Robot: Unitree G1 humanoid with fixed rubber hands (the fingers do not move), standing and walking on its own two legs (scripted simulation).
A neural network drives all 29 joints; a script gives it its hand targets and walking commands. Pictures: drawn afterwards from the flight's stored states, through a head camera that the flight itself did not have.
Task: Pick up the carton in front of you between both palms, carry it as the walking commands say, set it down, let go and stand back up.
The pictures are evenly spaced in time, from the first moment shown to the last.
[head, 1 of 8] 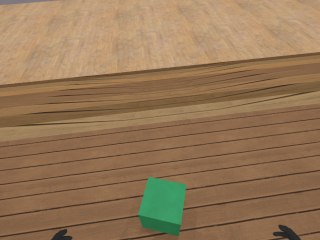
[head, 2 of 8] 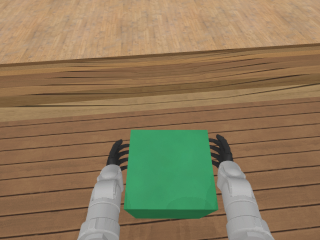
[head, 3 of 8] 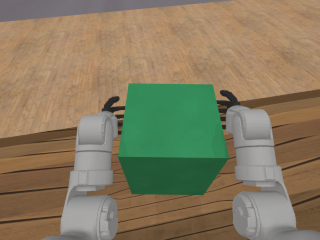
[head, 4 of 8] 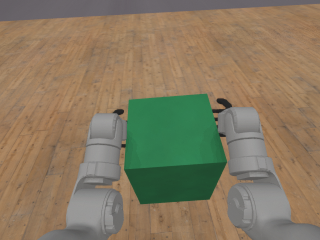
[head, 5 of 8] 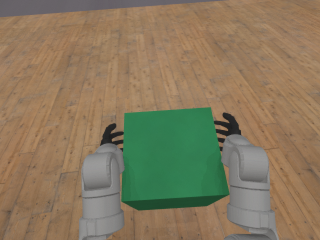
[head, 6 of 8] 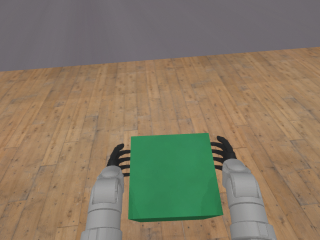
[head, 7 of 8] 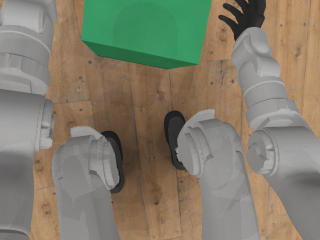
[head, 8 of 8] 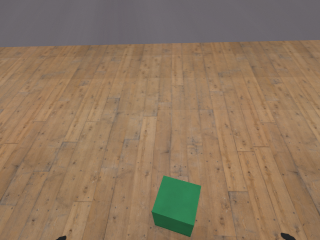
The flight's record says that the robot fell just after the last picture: no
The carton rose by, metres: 0.67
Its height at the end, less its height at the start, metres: -1.08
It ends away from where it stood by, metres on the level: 6.08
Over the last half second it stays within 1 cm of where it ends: yes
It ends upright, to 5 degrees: yes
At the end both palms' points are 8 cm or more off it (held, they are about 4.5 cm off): yes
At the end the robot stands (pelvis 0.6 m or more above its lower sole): yes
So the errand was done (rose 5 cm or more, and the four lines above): yes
